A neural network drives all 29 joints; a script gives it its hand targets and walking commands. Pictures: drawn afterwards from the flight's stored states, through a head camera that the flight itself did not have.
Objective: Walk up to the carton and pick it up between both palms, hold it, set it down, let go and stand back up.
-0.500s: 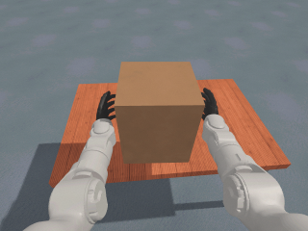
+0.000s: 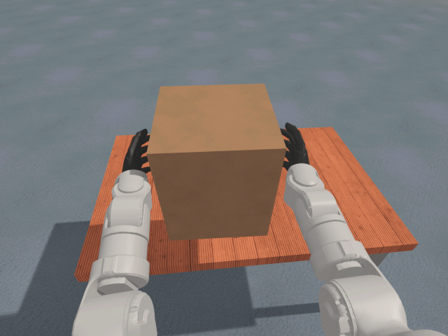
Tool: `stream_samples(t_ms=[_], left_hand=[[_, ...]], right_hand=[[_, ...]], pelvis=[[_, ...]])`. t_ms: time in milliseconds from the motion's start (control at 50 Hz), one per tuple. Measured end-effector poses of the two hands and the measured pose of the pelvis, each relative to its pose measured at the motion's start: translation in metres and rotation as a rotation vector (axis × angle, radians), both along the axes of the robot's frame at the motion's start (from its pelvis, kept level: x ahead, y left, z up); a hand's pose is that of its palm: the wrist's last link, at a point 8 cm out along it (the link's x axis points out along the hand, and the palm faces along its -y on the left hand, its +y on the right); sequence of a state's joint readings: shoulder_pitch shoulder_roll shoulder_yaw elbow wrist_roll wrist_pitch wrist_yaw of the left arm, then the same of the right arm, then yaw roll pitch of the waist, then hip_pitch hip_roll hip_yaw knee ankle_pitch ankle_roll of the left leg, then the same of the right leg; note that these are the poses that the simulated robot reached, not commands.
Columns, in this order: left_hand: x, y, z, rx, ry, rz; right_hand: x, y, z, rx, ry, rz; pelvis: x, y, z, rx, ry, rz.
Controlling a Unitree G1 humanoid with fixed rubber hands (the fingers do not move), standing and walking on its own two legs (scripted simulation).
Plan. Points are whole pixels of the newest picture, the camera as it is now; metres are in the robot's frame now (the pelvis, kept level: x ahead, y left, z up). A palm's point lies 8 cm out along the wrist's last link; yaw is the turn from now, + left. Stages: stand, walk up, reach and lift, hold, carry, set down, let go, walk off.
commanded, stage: reach and lift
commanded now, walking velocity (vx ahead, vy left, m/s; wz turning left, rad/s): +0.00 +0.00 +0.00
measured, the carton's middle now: (215, 163) +0.43 +0.01 +0.10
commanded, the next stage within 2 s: hold in 1.10 s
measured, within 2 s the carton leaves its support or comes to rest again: neither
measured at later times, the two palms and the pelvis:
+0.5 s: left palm (141, 169) +0.36 +0.15 +0.15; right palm (306, 164) +0.36 -0.15 +0.16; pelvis -0.01 -0.01 +0.00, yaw -1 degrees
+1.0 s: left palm (139, 172) +0.36 +0.15 +0.15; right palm (306, 173) +0.35 -0.15 +0.15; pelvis +0.00 +0.00 +0.00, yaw +0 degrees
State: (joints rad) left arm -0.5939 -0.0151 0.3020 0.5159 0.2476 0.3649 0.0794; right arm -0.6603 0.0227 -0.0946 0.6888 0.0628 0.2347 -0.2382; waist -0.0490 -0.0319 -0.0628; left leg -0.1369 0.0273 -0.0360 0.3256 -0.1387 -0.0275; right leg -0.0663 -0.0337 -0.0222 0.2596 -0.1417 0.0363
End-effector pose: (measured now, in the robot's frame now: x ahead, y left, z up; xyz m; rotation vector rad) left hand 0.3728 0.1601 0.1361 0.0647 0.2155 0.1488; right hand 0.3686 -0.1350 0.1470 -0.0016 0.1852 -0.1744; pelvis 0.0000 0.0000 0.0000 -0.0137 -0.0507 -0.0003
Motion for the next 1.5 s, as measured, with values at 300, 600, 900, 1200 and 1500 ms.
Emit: stream_samples(t_ms=[300,600,900,1200,1500], left_hand=[[-0.016,-0.021,0.008,0.011,0.046,-0.025],[-0.007,-0.006,0.012,0.018,0.021,-0.007],[-0.012,-0.009,0.011,0.058,0.021,-0.038],[-0.025,-0.01,0.028,0.032,-0.006,0.001],[-0.037,-0.006,0.033,0.041,0.0,0.008]], right_hand=[[-0.017,-0.019,0.013,0.041,-0.049,-0.02],[-0.004,-0.004,0.015,0.014,-0.096,0.004],[-0.013,-0.009,0.0,0.041,-0.115,-0.009],[-0.019,-0.009,0.018,0.017,-0.151,0.009],[-0.027,-0.006,0.021,0.042,-0.157,0.02]], pelvis=[[-0.013,-0.005,0.0,0.004,-0.079,-0.01],[-0.002,-0.012,0.001,0.006,-0.078,0.0],[0.007,0.0,0.0,0.001,-0.121,0.009],[-0.006,-0.006,0.0,0.004,-0.135,-0.004],[-0.015,-0.014,-0.001,0.004,-0.158,0.014]])
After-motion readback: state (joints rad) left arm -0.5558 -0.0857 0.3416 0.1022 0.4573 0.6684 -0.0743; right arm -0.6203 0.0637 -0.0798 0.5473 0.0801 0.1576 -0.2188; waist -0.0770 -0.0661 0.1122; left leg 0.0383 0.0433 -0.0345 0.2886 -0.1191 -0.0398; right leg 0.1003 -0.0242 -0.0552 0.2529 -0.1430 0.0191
